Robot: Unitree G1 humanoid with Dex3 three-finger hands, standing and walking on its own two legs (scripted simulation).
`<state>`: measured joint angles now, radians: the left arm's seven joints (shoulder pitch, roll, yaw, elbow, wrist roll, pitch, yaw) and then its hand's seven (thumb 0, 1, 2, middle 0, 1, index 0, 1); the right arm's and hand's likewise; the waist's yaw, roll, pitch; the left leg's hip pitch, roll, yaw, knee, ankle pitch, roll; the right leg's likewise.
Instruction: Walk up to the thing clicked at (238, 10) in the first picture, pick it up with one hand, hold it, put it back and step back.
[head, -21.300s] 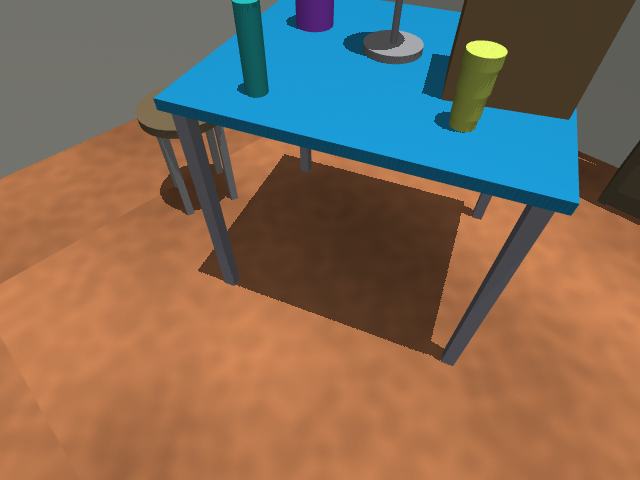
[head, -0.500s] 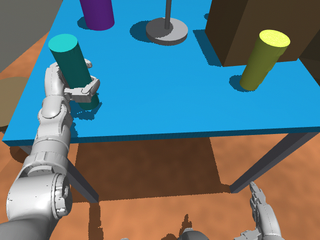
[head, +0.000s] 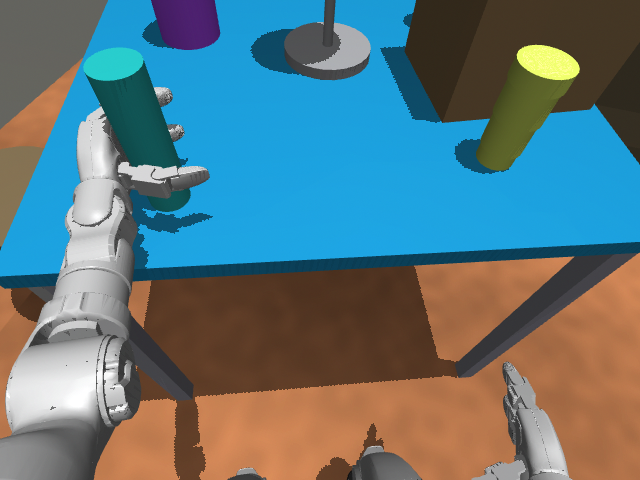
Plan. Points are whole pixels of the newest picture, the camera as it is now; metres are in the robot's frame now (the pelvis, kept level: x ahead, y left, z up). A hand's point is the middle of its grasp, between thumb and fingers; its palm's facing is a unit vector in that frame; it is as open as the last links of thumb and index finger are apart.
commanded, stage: open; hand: left
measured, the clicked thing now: (147, 141) +0.49 +0.17 +0.14
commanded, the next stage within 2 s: withdraw in 0.08 s
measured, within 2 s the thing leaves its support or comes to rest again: neither
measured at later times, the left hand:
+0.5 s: hand (111, 105) +0.50 +0.20 +0.18, palm faces +0.14 -0.99 -0.01, open 17.3 cm
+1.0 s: hand out of the picture +0.45 +0.30 +0.26, palm faces +0.35 -0.90 -0.24, open 17.5 cm
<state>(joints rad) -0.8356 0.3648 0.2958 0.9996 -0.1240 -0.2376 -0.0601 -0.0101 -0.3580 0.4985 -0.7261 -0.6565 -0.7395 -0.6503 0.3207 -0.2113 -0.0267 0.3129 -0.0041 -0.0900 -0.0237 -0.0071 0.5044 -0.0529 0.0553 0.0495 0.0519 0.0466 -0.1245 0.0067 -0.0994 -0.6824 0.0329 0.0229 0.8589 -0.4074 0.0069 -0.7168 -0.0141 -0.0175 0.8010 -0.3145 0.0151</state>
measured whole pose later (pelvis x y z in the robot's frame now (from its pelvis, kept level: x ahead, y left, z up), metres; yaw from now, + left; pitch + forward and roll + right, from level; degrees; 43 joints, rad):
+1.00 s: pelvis +0.02 +0.00 +0.03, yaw +1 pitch +5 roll +0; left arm -0.77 0.64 0.38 0.79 -0.02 0.00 -0.12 -0.01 -0.56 0.03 -0.06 -0.06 -0.07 -0.05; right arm 0.38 -0.25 -0.04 0.38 0.05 -0.11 -0.03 -0.01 0.56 -0.05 0.05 0.05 0.05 0.05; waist -0.04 0.02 -0.07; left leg -0.38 0.02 0.03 0.60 -0.32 0.00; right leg -0.42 -0.02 -0.02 0.58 -0.25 0.01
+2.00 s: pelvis +0.00 -0.02 +0.04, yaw +3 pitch -5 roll +0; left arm 0.47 0.36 0.33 -0.39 -0.06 -0.34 0.01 -0.01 -0.57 0.05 -0.07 -0.06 -0.07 -0.05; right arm 0.30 -0.22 -0.16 0.57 0.03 -0.18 -0.04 -0.01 0.51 -0.06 0.06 0.05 0.05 0.05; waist 0.05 0.06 0.05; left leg -0.12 0.01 -0.01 0.46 -0.24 -0.01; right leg -0.17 -0.03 -0.06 0.47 -0.21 0.00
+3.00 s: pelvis +0.03 +0.00 +0.04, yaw +1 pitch -1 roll +0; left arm 0.22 0.18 0.00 0.56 -0.01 -0.12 0.09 -0.01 -0.51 0.08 -0.06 -0.06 -0.06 -0.06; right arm 0.23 -0.21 0.00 0.71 0.01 -0.09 -0.04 0.01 -0.89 -0.89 0.20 0.30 0.20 0.29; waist 0.00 0.00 0.04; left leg -0.19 0.01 0.02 0.49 -0.29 0.00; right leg -0.23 -0.03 -0.03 0.47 -0.23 0.02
